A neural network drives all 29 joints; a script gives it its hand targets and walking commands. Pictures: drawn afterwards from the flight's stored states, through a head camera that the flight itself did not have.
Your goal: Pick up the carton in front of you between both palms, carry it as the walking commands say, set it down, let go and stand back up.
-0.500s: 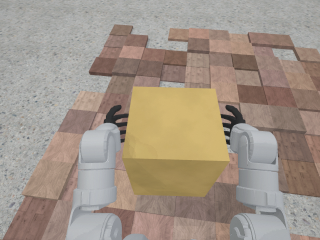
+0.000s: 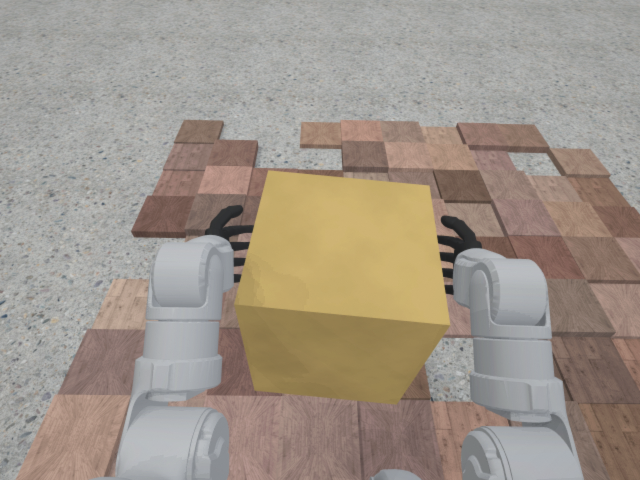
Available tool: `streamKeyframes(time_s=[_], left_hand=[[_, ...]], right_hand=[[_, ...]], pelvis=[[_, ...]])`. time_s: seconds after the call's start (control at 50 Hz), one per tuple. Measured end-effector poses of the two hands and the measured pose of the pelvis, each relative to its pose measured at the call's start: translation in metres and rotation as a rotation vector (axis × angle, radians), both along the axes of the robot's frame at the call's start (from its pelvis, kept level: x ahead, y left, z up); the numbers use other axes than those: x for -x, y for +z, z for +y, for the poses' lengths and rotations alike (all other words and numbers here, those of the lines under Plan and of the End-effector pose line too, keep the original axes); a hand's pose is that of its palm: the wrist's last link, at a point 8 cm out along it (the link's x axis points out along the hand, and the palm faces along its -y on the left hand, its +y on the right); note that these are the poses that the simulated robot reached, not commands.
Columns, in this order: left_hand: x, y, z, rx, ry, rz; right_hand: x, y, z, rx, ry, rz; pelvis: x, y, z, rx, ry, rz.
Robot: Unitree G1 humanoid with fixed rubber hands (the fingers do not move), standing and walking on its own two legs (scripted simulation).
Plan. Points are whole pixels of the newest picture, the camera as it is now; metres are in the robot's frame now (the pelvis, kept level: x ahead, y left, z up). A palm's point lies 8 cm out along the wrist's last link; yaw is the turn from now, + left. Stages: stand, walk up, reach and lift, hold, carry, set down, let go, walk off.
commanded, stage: carry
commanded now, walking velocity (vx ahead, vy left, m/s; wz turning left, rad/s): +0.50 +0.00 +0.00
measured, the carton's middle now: (336, 294) +0.35 -0.01 +0.03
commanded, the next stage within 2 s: none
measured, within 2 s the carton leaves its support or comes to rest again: neither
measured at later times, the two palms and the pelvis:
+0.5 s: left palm (245, 143) +0.64 +0.14 +0.09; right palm (408, 137) +0.66 -0.16 +0.08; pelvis +0.30 -0.04 +0.01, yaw +1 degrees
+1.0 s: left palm (262, 53) +0.98 +0.13 +0.10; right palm (390, 60) +0.95 -0.16 +0.10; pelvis +0.61 +0.01 +0.00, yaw -1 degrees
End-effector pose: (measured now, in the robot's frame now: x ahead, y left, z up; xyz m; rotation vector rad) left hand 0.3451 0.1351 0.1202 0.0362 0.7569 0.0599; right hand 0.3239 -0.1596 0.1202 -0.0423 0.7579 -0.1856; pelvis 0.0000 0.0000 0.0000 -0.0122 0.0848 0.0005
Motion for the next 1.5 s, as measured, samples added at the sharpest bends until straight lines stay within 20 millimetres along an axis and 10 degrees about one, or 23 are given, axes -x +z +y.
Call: streamKeyframes(time_s=[0.32,0.5,0.72,0.94,1.24,1.5], left_hand=[[-0.219,-0.023,-0.021,-0.025,0.051,-0.001],[-0.291,-0.035,0.002,-0.003,0.187,0.063],[-0.446,0.003,0.024,0.011,0.151,-0.121],[-0.598,-0.017,0.007,-0.014,-0.002,0.044],[-0.779,-0.018,-0.052,-0.052,0.034,-0.005],[-0.898,0.000,-0.012,0.006,0.203,-0.066]], right_hand=[[-0.237,-0.026,-0.022,-0.031,0.038,0.008],[-0.340,-0.038,0.002,-0.057,0.112,0.080],[-0.480,-0.003,0.022,-0.055,0.070,-0.105],[-0.593,-0.019,0.007,0.025,-0.015,0.070],[-0.786,-0.027,-0.052,-0.029,-0.012,0.035],[-0.945,-0.005,-0.012,-0.039,0.098,-0.022]], pelvis=[[-0.204,-0.017,-0.024,0.014,0.009,-0.001],[-0.299,0.009,-0.038,-0.024,0.022,0.015],[-0.451,-0.003,-0.008,-0.007,0.009,0.000],[-0.576,-0.006,0.010,0.007,-0.022,0.001],[-0.756,-0.011,-0.039,0.031,0.001,0.011],[-0.889,0.006,-0.052,0.014,0.007,0.025]])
